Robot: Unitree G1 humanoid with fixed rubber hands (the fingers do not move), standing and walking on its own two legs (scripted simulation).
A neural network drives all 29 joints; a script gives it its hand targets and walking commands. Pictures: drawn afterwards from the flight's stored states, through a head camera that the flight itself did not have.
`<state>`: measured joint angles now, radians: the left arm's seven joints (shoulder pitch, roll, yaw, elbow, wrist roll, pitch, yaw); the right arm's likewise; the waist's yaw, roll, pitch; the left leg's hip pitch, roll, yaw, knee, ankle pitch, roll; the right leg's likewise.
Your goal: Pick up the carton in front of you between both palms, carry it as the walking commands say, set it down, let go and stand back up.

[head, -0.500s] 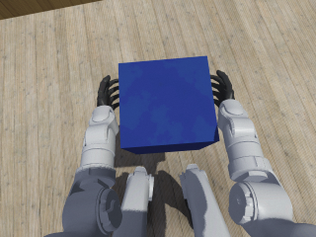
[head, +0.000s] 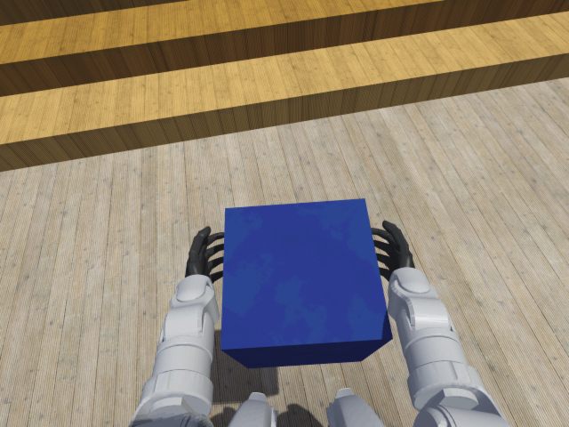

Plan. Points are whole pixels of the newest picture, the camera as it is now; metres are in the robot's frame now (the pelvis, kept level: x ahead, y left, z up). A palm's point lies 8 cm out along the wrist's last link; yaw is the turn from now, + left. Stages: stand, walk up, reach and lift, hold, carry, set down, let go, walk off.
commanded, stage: reach and lift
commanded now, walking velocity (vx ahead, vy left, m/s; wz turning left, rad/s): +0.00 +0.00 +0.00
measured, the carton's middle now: (300, 292) +0.34 +0.00 -0.10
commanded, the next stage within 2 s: hold in 1.46 s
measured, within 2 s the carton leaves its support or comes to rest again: neither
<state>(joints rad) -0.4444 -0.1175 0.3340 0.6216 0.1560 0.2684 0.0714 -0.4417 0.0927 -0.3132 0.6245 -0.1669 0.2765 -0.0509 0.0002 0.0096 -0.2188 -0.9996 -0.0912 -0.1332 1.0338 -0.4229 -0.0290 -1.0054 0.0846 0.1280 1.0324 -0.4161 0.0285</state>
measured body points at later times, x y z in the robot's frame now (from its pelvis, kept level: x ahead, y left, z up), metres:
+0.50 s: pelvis +0.03 +0.00 +0.08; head -0.01 +0.00 +0.53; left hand +0.33 +0.15 +0.09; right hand +0.32 -0.15 +0.09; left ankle +0.03 +0.13 -0.66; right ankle +0.04 -0.13 -0.66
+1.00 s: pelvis +0.02 +0.00 +0.08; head -0.01 +0.00 +0.53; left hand +0.33 +0.15 +0.10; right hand +0.32 -0.15 +0.10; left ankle +0.03 +0.13 -0.66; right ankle +0.04 -0.13 -0.66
